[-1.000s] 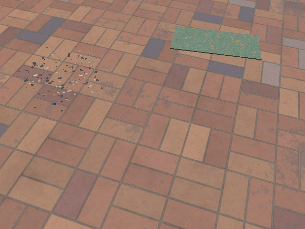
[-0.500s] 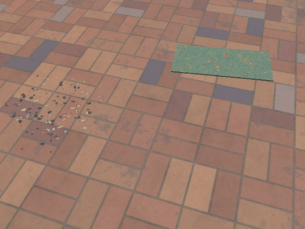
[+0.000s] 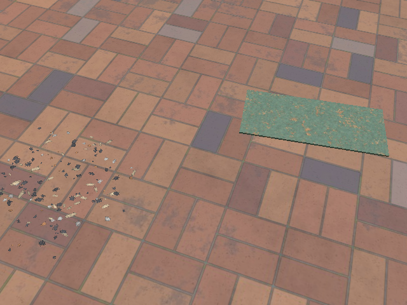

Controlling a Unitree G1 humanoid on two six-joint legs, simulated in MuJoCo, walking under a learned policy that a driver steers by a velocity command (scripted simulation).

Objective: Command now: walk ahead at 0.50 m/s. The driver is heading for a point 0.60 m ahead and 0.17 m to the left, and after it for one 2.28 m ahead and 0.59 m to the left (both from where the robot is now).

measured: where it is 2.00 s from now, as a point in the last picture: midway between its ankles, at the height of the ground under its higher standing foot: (153, 162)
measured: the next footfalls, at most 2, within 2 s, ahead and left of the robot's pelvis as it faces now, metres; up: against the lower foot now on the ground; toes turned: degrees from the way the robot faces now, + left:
right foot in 0.44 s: +0.40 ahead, -0.12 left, +0.00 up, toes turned -4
left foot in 1.00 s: +0.64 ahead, +0.10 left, +0.00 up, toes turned +23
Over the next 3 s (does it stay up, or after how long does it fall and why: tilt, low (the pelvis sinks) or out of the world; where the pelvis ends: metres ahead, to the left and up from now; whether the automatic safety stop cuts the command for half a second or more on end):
stays up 1.49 0.44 0.01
